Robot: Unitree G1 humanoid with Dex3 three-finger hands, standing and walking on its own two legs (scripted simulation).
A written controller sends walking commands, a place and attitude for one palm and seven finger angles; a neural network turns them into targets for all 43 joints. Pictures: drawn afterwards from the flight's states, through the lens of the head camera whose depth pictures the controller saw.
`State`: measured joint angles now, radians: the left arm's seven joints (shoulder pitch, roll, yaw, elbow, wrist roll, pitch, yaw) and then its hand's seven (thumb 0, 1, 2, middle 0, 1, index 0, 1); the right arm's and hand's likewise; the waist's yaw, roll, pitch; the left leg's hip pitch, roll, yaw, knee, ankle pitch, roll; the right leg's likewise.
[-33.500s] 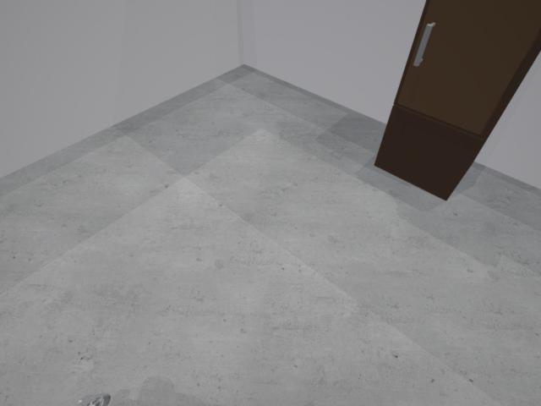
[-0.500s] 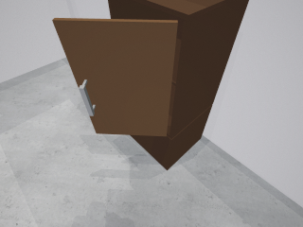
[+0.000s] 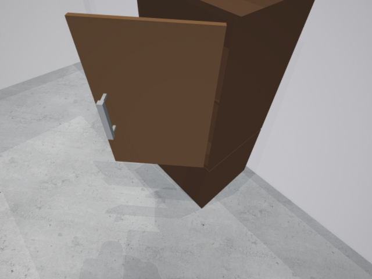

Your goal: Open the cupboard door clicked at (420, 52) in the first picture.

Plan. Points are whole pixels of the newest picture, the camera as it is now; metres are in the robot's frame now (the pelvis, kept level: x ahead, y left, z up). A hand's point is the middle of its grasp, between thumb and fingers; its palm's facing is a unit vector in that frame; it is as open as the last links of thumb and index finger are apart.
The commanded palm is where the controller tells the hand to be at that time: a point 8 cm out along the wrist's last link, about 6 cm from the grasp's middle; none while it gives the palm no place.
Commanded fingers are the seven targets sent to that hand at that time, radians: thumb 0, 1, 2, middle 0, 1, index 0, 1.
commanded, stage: shuffle to correct the standing spot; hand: left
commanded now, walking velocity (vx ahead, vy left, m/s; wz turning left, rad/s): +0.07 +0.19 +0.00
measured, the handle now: (108, 117) +0.58 +0.30 -0.05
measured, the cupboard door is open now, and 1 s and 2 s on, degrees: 44 44 44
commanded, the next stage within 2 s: come to a stop and stand still in 0.42 s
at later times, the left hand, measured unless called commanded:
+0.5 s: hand out of the picture +0.03 +0.25 -0.16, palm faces +0.08 -0.97 -0.24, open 7.4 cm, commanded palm none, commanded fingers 0.00 0.90 0.90 -0.20 -0.30 -0.20 -0.30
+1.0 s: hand out of the picture +0.08 +0.26 -0.16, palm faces +0.01 -0.97 -0.24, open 7.2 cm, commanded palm none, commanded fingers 0.00 0.90 0.90 -0.20 -0.30 -0.20 -0.30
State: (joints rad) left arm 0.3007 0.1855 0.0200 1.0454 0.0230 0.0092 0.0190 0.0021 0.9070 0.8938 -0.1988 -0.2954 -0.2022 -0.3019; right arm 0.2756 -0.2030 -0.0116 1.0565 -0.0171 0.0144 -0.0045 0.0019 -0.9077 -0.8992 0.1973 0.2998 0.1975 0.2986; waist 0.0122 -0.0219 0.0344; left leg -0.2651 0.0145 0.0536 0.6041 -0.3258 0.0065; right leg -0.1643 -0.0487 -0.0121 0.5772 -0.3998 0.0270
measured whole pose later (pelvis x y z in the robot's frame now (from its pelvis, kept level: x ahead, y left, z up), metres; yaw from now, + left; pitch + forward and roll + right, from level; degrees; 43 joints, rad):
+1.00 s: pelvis +0.04 +0.08 +0.01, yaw +0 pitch +0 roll -1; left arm 0.29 0.15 0.00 1.00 0.02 -0.01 0.04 0.00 0.94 0.89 -0.20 -0.30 -0.20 -0.30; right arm 0.29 -0.19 -0.02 1.03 -0.02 0.03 0.00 0.00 -0.92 -0.90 0.20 0.30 0.20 0.30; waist -0.03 0.04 0.00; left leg -0.32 0.06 0.05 0.69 -0.35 -0.01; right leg -0.21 0.05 -0.08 0.50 -0.29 -0.07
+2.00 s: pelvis +0.07 +0.09 +0.01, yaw +0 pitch +0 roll +0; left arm 0.26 0.19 0.00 1.09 0.01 -0.02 0.03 0.00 0.91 0.89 -0.20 -0.30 -0.20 -0.30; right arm 0.21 -0.17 0.02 1.13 -0.01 -0.02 -0.03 0.00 -0.91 -0.90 0.20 0.30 0.20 0.30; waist 0.01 -0.02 0.02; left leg -0.13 0.00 0.07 0.43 -0.29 0.01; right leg -0.12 0.02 -0.06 0.44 -0.31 -0.04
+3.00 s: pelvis -0.01 +0.08 -0.09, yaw +3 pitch +15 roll -2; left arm 0.30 0.26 0.24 0.16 -0.30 -0.50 -0.37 0.01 0.45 0.70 -0.23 -0.59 -0.23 -0.59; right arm 0.17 -0.24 0.00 0.54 0.03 -0.25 -0.07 0.01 -0.90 -0.90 0.20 0.30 0.20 0.30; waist 0.03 0.00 -0.13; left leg -0.98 0.04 -0.02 1.24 -0.52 0.00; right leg -0.92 0.01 -0.16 1.20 -0.55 -0.08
